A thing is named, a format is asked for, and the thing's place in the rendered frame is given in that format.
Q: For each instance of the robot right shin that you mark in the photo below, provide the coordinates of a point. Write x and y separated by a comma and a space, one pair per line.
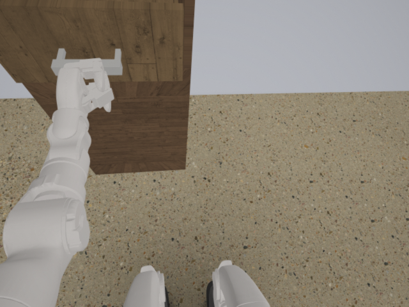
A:
216, 302

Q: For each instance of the left robot forearm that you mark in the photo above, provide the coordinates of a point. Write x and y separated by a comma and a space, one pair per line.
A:
65, 170

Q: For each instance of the robot left hand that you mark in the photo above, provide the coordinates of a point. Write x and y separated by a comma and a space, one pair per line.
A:
71, 88

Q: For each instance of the cabinet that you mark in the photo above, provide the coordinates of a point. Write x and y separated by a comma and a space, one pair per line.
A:
147, 127

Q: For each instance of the left robot upper arm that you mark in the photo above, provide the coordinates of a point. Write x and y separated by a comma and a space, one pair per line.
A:
41, 238

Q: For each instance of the left robot thigh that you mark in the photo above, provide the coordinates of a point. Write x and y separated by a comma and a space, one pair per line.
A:
146, 290

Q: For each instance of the handle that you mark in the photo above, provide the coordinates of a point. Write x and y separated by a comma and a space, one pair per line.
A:
111, 66

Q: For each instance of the drawer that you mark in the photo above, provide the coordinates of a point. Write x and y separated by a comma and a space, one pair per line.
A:
148, 32

